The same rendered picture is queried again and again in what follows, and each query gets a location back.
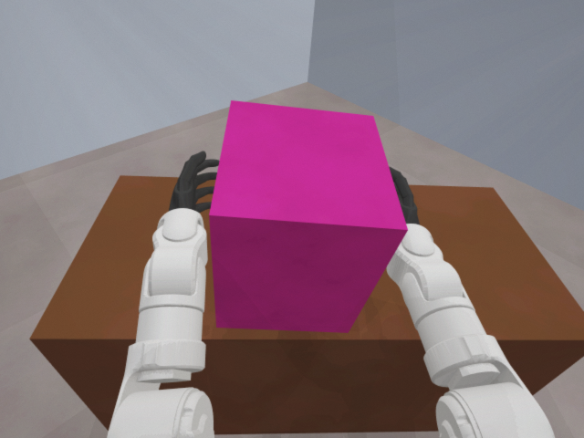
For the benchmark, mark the right robot hand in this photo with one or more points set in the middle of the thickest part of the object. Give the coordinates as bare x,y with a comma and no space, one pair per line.
405,196

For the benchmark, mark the pedestal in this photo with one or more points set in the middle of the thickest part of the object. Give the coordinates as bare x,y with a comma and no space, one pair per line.
370,380

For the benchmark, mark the right robot upper arm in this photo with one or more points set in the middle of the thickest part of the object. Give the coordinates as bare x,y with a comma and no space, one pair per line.
502,410

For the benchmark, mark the carton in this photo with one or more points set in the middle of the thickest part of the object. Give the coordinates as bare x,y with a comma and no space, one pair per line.
304,218

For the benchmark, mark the robot left forearm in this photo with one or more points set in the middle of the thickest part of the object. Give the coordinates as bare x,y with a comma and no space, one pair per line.
169,343

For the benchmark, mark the left robot hand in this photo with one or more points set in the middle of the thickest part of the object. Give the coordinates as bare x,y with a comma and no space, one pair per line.
185,194

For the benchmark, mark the robot right forearm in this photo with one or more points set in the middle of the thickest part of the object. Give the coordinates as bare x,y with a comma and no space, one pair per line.
459,354

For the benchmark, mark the left robot upper arm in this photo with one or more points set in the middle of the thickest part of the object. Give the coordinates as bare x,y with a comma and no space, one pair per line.
172,413

